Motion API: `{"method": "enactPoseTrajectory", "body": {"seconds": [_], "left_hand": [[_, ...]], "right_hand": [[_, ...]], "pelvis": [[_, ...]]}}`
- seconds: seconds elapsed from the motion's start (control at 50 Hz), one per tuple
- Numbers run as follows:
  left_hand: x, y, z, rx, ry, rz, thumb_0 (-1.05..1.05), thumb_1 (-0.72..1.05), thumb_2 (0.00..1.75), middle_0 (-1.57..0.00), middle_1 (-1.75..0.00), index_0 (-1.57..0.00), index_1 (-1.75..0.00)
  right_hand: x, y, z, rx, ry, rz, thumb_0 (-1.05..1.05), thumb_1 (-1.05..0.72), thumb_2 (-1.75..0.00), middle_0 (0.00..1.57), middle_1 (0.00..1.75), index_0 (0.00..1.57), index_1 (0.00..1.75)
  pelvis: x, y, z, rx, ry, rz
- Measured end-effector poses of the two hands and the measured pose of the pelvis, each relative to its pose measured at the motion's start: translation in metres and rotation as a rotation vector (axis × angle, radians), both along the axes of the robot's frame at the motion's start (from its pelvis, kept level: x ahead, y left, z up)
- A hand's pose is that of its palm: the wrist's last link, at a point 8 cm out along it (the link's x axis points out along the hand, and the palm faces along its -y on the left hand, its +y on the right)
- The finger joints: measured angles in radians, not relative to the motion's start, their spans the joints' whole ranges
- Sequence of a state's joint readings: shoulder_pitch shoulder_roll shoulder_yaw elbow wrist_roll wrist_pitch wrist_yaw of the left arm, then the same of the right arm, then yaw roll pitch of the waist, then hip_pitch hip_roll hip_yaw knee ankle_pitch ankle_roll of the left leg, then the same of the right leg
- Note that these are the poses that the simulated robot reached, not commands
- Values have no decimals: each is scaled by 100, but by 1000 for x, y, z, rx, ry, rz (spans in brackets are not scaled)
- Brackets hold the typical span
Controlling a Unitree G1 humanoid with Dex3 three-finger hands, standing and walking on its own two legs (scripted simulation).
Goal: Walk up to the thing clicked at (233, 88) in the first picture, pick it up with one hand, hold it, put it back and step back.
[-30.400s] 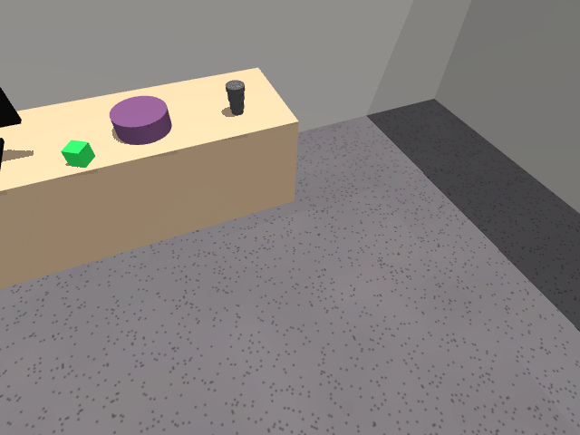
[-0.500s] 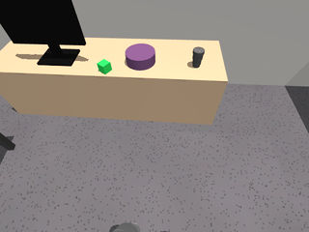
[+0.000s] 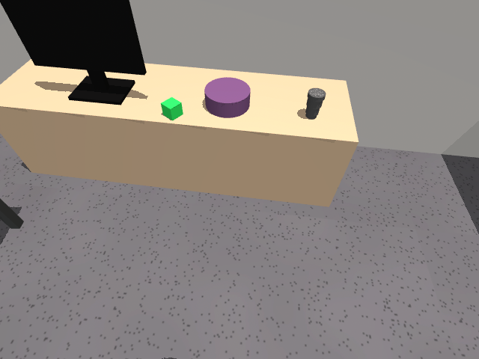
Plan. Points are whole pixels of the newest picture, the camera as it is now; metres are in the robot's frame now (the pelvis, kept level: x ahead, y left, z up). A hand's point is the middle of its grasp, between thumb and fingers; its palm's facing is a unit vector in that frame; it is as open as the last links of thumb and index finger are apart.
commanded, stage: step back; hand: right
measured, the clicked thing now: (313, 104) +1.10 -0.27 -0.25
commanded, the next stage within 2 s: stand in 0.42 s
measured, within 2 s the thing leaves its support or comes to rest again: neither
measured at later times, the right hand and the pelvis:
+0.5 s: hand out of the picture +0.15 -0.24 -0.13, palm faces +0.03 +0.95 -0.32, open 7.4 cm; pelvis +0.03 +0.00 +0.01, yaw -2 degrees
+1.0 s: hand out of the picture +0.06 -0.26 -0.14, palm faces +0.02 +0.95 -0.32, open 7.4 cm; pelvis +0.00 -0.01 +0.02, yaw -2 degrees
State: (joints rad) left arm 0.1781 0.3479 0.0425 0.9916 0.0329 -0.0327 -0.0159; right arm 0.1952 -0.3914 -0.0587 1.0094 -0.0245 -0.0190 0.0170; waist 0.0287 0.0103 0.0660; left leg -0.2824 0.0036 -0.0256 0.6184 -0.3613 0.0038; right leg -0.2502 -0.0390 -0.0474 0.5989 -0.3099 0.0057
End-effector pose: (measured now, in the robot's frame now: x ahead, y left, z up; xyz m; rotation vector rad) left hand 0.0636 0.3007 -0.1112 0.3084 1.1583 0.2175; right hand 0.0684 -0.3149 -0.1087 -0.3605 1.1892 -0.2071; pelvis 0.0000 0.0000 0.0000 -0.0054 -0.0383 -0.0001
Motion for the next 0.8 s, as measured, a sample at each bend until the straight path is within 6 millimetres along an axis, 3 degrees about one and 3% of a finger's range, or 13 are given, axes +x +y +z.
{"method": "enactPoseTrajectory", "body": {"seconds": [0.22,0.42,0.56,0.8], "left_hand": [[37,12,-2,-4,24,-10,1,90,90,-20,-30,-20,-30],[68,8,11,19,-17,-39,1,90,90,-20,-30,-20,-30],[68,-4,15,-2,-11,-52,1,90,90,-20,-30,-20,-30],[44,-15,12,-23,34,-61,1,90,90,-20,-30,-20,-30]], "right_hand": [[41,29,6,32,-31,-12,1,-90,-90,20,30,20,30],[70,32,7,61,-88,-24,1,-90,-90,20,30,20,30],[62,26,13,64,-82,-37,1,-90,-90,20,30,20,30],[17,13,13,51,-5,-70,1,-90,-90,20,30,20,30]], "pelvis": [[23,7,6,-2,5,-25],[28,6,10,4,0,-36],[26,4,17,7,-13,-35],[12,-2,21,7,-20,-34]]}}
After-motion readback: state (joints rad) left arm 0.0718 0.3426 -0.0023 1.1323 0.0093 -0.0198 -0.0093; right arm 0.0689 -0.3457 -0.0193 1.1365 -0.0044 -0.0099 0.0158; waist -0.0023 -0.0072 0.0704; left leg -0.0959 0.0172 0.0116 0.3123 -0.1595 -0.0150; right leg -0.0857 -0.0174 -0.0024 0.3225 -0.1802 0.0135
